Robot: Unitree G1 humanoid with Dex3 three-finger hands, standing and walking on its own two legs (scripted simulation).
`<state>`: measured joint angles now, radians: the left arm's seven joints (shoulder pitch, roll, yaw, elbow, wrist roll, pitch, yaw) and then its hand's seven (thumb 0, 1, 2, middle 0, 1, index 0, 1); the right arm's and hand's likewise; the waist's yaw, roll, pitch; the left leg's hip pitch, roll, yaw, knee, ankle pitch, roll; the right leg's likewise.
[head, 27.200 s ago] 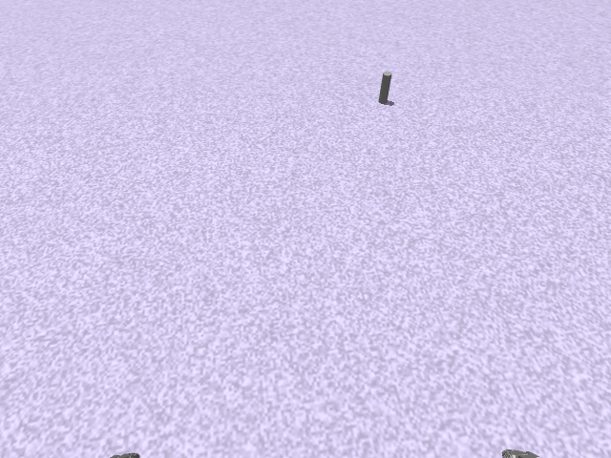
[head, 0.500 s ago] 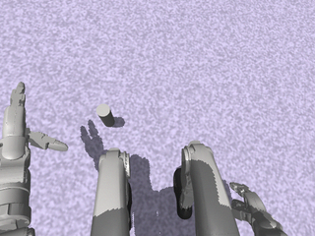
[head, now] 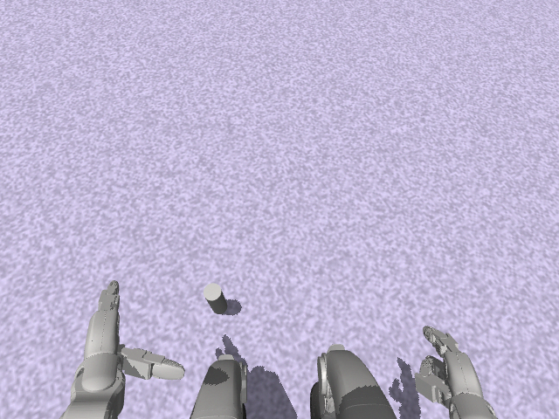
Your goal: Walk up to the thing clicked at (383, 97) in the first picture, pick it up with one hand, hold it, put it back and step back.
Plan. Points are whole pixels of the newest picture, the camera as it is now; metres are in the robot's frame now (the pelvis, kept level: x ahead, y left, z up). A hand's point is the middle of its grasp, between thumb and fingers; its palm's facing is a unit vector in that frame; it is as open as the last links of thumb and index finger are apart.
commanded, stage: home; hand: left
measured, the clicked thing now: (216, 299) +0.41 +0.17 -0.58
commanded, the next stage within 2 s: stand in 1.94 s
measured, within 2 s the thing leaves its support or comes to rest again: neither
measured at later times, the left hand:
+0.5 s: hand (135, 367) +0.19 +0.19 +0.00, palm faces +0.13 -0.95 -0.29, open 17.6 cm
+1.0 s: hand (145, 370) +0.18 +0.18 +0.00, palm faces +0.11 -0.95 -0.29, open 17.7 cm
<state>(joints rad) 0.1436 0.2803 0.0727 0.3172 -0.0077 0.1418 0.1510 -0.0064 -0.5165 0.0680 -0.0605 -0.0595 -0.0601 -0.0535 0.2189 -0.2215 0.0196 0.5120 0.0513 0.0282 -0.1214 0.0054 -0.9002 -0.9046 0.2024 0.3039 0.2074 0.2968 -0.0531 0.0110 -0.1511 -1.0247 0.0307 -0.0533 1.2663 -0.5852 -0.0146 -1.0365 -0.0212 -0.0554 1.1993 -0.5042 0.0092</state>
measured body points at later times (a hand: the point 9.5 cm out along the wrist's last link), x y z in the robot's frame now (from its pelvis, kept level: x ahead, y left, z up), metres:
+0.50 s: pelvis +0.03 +0.00 +0.06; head +0.05 +0.01 +0.50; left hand +0.18 +0.24 +0.02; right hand +0.20 -0.23 -0.01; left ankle +0.01 +0.12 -0.63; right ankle +0.04 -0.13 -0.63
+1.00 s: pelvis +0.02 -0.01 +0.06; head +0.05 -0.01 +0.51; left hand +0.18 +0.23 +0.02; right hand +0.18 -0.25 -0.02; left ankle +0.01 +0.12 -0.63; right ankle +0.04 -0.13 -0.63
